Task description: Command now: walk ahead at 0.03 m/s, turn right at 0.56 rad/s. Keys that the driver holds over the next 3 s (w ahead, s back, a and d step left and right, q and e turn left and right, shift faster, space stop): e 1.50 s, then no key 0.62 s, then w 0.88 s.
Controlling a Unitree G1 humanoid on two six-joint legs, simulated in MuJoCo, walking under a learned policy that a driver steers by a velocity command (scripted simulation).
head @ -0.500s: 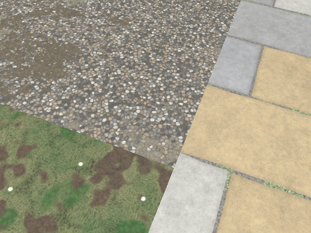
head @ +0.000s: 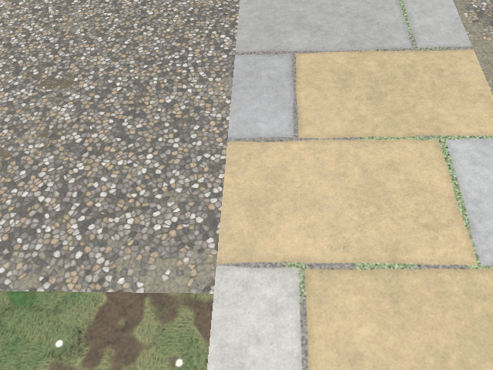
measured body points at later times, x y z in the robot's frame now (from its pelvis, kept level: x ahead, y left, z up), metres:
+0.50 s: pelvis +0.00 +0.04 +0.01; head +0.03 +0.06 +0.46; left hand +0.19 +0.28 -0.12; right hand +0.04 -0.26 -0.09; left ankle +0.03 +0.13 -0.74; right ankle -0.04 -0.06 -0.66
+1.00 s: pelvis -0.03 +0.01 +0.01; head -0.02 -0.04 +0.46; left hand +0.23 +0.17 -0.08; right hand -0.10 -0.29 -0.12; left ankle +0.05 +0.13 -0.66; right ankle -0.07 -0.05 -0.74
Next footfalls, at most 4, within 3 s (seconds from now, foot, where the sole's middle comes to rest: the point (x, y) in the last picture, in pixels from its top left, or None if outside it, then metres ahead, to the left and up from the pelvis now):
0.36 left None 0.07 0.12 -0.77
0.78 right None -0.04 -0.07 -0.77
1.32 left None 0.10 0.05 -0.77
1.74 right None -0.09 -0.06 -0.77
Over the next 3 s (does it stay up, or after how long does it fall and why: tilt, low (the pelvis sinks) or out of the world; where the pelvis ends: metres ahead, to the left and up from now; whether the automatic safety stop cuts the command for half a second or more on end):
stays up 0.17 -0.24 0.00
